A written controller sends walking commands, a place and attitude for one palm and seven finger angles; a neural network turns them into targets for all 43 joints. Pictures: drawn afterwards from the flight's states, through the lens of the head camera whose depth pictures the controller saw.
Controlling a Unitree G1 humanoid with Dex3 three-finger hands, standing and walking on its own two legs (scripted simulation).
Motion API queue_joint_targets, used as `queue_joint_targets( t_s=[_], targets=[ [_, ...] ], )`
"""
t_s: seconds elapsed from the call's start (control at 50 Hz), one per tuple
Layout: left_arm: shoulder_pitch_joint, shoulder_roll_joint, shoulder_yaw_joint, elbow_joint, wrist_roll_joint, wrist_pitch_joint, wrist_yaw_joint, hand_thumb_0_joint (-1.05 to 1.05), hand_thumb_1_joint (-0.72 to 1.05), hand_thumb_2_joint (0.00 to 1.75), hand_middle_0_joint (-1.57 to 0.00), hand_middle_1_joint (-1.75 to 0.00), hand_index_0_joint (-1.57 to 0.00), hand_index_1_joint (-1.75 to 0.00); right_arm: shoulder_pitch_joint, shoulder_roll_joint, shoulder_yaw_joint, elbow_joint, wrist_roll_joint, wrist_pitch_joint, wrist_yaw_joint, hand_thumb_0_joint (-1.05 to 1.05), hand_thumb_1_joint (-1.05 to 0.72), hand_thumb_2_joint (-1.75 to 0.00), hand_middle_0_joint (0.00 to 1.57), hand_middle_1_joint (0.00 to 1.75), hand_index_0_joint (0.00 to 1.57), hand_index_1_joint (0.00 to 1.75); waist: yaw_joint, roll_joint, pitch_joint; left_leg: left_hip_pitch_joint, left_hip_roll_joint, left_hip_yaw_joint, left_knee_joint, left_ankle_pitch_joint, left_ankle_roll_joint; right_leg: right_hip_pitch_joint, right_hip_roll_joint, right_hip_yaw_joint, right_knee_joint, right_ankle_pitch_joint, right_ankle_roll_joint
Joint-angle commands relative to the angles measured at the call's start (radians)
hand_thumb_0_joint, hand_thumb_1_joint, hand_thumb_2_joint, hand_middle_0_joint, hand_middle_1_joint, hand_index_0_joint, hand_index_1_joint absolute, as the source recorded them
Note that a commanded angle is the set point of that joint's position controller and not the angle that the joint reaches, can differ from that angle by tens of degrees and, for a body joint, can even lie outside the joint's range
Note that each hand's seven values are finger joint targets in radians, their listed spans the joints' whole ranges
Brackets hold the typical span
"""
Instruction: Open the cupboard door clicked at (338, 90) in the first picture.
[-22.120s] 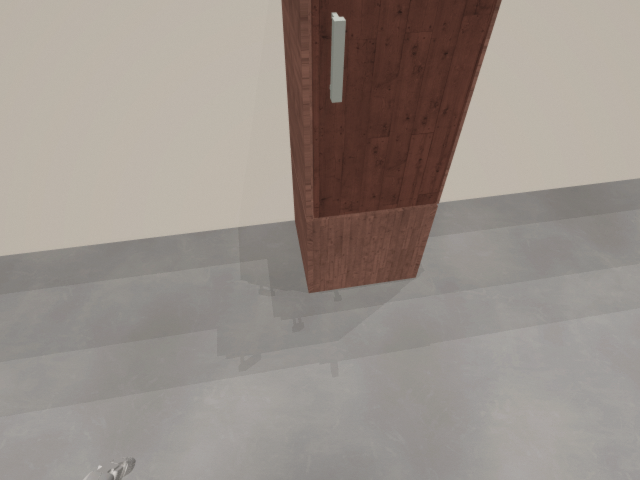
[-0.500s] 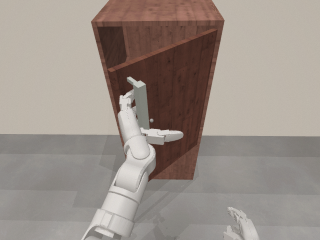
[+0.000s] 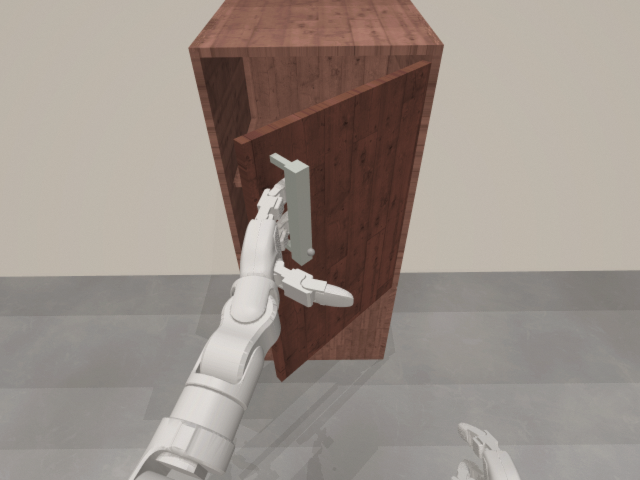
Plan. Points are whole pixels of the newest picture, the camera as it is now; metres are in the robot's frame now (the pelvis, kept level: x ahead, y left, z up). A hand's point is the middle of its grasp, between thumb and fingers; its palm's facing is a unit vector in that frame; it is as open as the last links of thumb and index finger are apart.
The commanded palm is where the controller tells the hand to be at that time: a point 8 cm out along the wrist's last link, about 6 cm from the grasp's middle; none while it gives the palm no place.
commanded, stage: slide the hand sideways off the handle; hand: left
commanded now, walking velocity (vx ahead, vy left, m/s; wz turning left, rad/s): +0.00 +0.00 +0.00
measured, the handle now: (290, 210) +0.43 +0.08 +0.14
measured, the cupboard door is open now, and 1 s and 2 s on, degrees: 44 42 42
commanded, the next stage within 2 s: draw the hand back to the body in 0.80 s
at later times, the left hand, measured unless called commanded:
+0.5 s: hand (263, 273) +0.32 +0.10 +0.13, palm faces +0.07 -1.00 -0.01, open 16.2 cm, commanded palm +0.28 +0.15 +0.13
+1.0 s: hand (233, 299) +0.28 +0.12 +0.13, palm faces +0.09 -1.00 -0.04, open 16.3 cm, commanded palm +0.24 +0.18 +0.14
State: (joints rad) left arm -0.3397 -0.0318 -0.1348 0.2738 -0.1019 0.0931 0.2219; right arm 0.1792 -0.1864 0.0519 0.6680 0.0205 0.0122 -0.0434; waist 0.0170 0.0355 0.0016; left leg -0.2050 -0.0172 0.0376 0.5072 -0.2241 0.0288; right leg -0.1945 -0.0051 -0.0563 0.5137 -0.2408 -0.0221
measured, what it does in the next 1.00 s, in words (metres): shifts its weight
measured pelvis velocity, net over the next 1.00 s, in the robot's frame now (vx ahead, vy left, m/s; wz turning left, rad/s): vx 0.05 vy -0.03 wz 0.02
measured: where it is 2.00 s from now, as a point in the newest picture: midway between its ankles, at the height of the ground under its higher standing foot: outside the picture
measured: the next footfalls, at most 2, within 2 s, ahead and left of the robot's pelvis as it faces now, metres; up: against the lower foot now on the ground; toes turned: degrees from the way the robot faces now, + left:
none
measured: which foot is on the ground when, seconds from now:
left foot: down 0.00-1.00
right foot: down 0.00-1.00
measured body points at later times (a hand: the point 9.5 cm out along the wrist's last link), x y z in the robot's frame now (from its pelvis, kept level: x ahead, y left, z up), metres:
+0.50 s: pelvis +0.03 -0.02 +0.00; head +0.00 -0.03 +0.45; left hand +0.31 +0.15 +0.14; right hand +0.23 -0.22 -0.07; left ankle +0.04 +0.10 -0.74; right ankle +0.03 -0.11 -0.74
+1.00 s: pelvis +0.05 -0.03 +0.00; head +0.02 -0.05 +0.45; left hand +0.27 +0.18 +0.14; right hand +0.26 -0.23 -0.07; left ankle +0.04 +0.10 -0.74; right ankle +0.03 -0.11 -0.74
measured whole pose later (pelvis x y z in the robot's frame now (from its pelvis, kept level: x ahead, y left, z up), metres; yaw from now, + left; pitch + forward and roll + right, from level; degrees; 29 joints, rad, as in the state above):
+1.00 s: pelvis +0.05 -0.03 +0.00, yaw +1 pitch -3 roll +0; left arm 0.26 0.16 0.06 -0.34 -0.19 0.16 -0.05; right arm 0.17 -0.21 0.07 0.57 0.02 -0.06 -0.06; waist 0.05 0.06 -0.03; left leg -0.17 0.02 0.00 0.53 -0.30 -0.01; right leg -0.14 0.04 -0.09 0.51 -0.31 -0.06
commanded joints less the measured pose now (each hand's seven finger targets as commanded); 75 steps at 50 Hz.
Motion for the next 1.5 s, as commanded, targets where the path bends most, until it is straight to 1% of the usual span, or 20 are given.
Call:
queue_joint_targets(
  t_s=[0.0,0.08,0.16,0.3,0.34,0.4,0.48,0.5,0.66,0.74,0.82,0.88,0.98,1.12,1.24,1.34,1.38,1.4,1.44,1.48],
  targets=[
    [-0.321,0.057,0.038,-0.291,0.046,-0.077,0.009,0.00,-0.50,0.30,-0.15,-0.30,-0.15,-0.30,-0.170,-0.085,-0.031,-0.189,-0.009,-0.041,0.003,0.00,-0.90,-0.90,0.20,0.30,0.20,0.30,0.025,-0.096,-0.200,0.068,0.026,-0.054,-0.111,-0.017,-0.020,0.001,0.011,0.014,-0.112,-0.025,-0.018],
    [-0.261,0.091,0.069,-0.347,0.033,-0.056,-0.011,0.00,-0.50,0.30,-0.15,-0.30,-0.15,-0.30,-0.195,-0.078,-0.022,-0.209,-0.008,-0.018,-0.007,0.00,-0.90,-0.90,0.20,0.30,0.20,0.30,0.033,-0.057,-0.182,0.079,0.023,-0.035,-0.112,-0.008,-0.011,0.022,0.007,0.032,-0.148,-0.024,-0.015],
    [-0.201,0.141,0.122,-0.387,0.007,-0.031,-0.036,0.00,-0.50,0.30,-0.15,-0.30,-0.15,-0.30,-0.209,-0.077,-0.019,-0.218,-0.006,-0.010,-0.021,0.00,-0.90,-0.90,0.20,0.30,0.20,0.30,0.039,-0.084,-0.152,0.083,0.021,-0.028,-0.107,-0.004,-0.006,0.033,0.004,0.050,-0.193,-0.041,-0.010],
    [-0.042,0.172,0.144,-0.508,-0.024,-0.004,-0.104,0.00,-0.50,0.30,-0.15,-0.30,-0.15,-0.30,-0.210,-0.085,-0.015,-0.238,-0.002,-0.012,-0.020,0.00,-0.90,-0.90,0.20,0.30,0.20,0.30,0.039,-0.058,-0.160,0.104,0.017,-0.021,-0.100,0.077,-0.004,0.061,0.005,0.051,-0.183,0.071,-0.006],
    [-0.018,0.181,0.148,-0.549,-0.023,0.003,-0.118,0.00,-0.50,0.30,-0.15,-0.30,-0.15,-0.30,-0.202,-0.088,-0.018,-0.243,-0.003,-0.016,-0.019,0.00,-0.90,-0.90,0.20,0.30,0.20,0.30,0.035,-0.066,-0.176,0.114,0.017,-0.021,-0.095,0.103,-0.003,0.068,0.007,0.048,-0.171,0.113,-0.004],
    [0.055,0.167,0.120,-0.637,-0.023,0.001,-0.141,0.00,-0.50,0.30,-0.15,-0.30,-0.15,-0.30,-0.200,-0.088,-0.017,-0.255,0.000,-0.025,-0.012,0.00,-0.90,-0.90,0.20,0.30,0.20,0.30,0.033,-0.013,-0.181,0.130,0.018,-0.025,-0.091,0.146,-0.006,0.068,0.011,0.036,-0.145,0.171,-0.007],
    [0.156,0.215,0.170,-0.682,-0.041,0.007,-0.167,0.00,-0.50,0.30,-0.15,-0.30,-0.15,-0.30,-0.188,-0.096,-0.019,-0.258,-0.001,-0.036,-0.013,0.00,-0.90,-0.90,0.20,0.30,0.20,0.30,0.032,-0.062,-0.178,0.122,0.018,-0.027,-0.080,0.175,-0.003,0.078,0.014,0.031,-0.130,0.228,0.000],
    [0.147,0.198,0.144,-0.733,-0.039,0.004,-0.175,0.00,-0.50,0.30,-0.15,-0.30,-0.15,-0.30,-0.192,-0.095,-0.019,-0.266,-0.002,-0.043,-0.012,0.00,-0.90,-0.90,0.20,0.30,0.20,0.30,0.028,-0.042,-0.191,0.134,0.015,-0.027,-0.075,0.192,-0.002,0.079,0.013,0.033,-0.122,0.252,0.000],
    [0.326,0.237,0.186,-0.802,-0.064,0.007,-0.239,0.00,-0.50,0.30,-0.15,-0.30,-0.15,-0.30,-0.167,-0.105,-0.021,-0.271,0.001,-0.076,-0.014,0.00,-0.90,-0.90,0.20,0.30,0.20,0.30,0.029,-0.040,-0.163,0.129,0.017,-0.030,-0.045,0.241,-0.002,0.063,0.015,0.021,-0.093,0.333,0.004],
    [0.418,0.251,0.214,-0.864,-0.078,0.000,-0.266,0.00,-0.50,0.30,-0.15,-0.30,-0.15,-0.30,-0.160,-0.105,-0.021,-0.281,-0.002,-0.096,-0.014,0.00,-0.90,-0.90,0.20,0.30,0.20,0.30,0.041,-0.029,-0.193,0.125,0.012,-0.028,-0.032,0.266,-0.001,0.080,0.012,0.020,-0.070,0.390,0.010],
    [0.424,0.263,0.234,-0.846,-0.091,-0.001,-0.275,0.00,-0.50,0.30,-0.15,-0.30,-0.15,-0.30,-0.155,-0.109,-0.021,-0.274,-0.001,-0.111,-0.020,0.00,-0.90,-0.90,0.20,0.30,0.20,0.30,0.030,-0.073,-0.153,0.102,0.011,-0.031,-0.020,0.229,0.003,0.048,0.011,0.024,-0.079,0.361,0.019],
    [0.381,0.268,0.238,-0.844,-0.096,-0.007,-0.276,0.00,-0.50,0.30,-0.15,-0.30,-0.15,-0.30,-0.157,-0.108,-0.021,-0.265,0.000,-0.127,-0.026,0.00,-0.90,-0.90,0.20,0.30,0.20,0.30,0.022,-0.045,-0.123,0.097,0.009,-0.033,-0.014,0.199,0.002,0.021,0.007,0.031,-0.091,0.307,0.019],
    [0.420,0.298,0.266,-0.873,-0.101,-0.032,-0.288,0.00,-0.50,0.30,-0.15,-0.30,-0.15,-0.30,-0.149,-0.106,-0.019,-0.265,0.002,-0.154,-0.028,0.00,-0.90,-0.90,0.20,0.30,0.20,0.30,0.038,-0.001,-0.156,0.097,0.008,-0.036,-0.016,0.195,-0.001,0.037,0.006,0.029,-0.082,0.290,0.013],
    [0.436,0.350,0.353,-0.801,-0.139,-0.005,-0.311,0.00,-0.50,0.30,-0.15,-0.30,-0.15,-0.30,-0.163,-0.115,-0.020,-0.250,0.007,-0.175,-0.040,0.00,-0.90,-0.90,0.20,0.30,0.20,0.30,0.044,-0.085,-0.106,0.053,0.006,-0.037,-0.013,0.122,0.001,0.029,-0.005,0.064,-0.132,0.193,0.030],
    [0.430,0.366,0.369,-0.861,-0.154,-0.016,-0.331,0.00,-0.50,0.30,-0.15,-0.30,-0.15,-0.30,-0.170,-0.116,-0.019,-0.249,0.013,-0.204,-0.041,0.00,-0.90,-0.90,0.20,0.30,0.20,0.30,0.047,0.013,-0.119,0.076,0.005,-0.035,-0.019,0.117,-0.002,0.018,-0.003,0.060,-0.136,0.150,0.020],
    [0.435,0.381,0.384,-0.855,-0.171,-0.032,-0.357,0.00,-0.40,0.34,-0.15,-0.30,-0.15,-0.30,-0.158,-0.125,-0.021,-0.241,0.015,-0.234,-0.048,0.00,-0.90,-0.90,0.20,0.30,0.20,0.30,0.044,-0.030,-0.092,0.071,0.008,-0.045,-0.024,0.089,0.000,-0.010,0.006,0.045,-0.146,0.087,0.019],
    [0.440,0.387,0.389,-0.855,-0.173,-0.034,-0.362,0.00,-0.32,0.37,-0.16,-0.30,-0.16,-0.30,-0.160,-0.126,-0.023,-0.236,0.019,-0.245,-0.049,0.00,-0.90,-0.90,0.20,0.30,0.20,0.30,0.044,0.000,-0.083,0.074,0.008,-0.045,-0.028,0.073,-0.002,-0.019,0.004,0.044,-0.155,0.052,0.017],
    [0.451,0.514,0.396,-0.925,-0.032,-0.120,-0.246,0.00,-0.29,0.39,-0.16,-0.30,-0.16,-0.30,-0.161,-0.128,-0.029,-0.216,-0.017,-0.241,-0.052,0.00,-0.90,-0.90,0.20,0.30,0.20,0.30,0.044,0.005,-0.005,0.056,0.012,-0.039,-0.059,0.045,0.002,-0.029,-0.017,0.074,-0.230,0.014,0.013],
    [0.596,0.412,0.355,-0.812,-0.014,-0.150,-0.188,0.00,-0.22,0.42,-0.16,-0.30,-0.16,-0.30,-0.149,-0.119,-0.028,-0.203,-0.023,-0.228,-0.048,0.00,-0.90,-0.90,0.20,0.30,0.20,0.30,0.037,-0.065,0.043,0.053,0.017,-0.042,-0.071,0.025,0.001,-0.045,-0.018,0.066,-0.247,-0.043,0.011],
    [0.570,0.424,0.352,-0.845,0.014,-0.188,-0.160,0.00,-0.15,0.45,-0.16,-0.30,-0.16,-0.30,-0.152,-0.120,-0.032,-0.197,-0.025,-0.216,-0.044,0.00,-0.90,-0.90,0.20,0.30,0.20,0.30,0.033,-0.024,0.024,0.087,0.022,-0.036,-0.095,0.023,0.002,-0.021,-0.017,0.068,-0.258,-0.052,0.008]
  ],
)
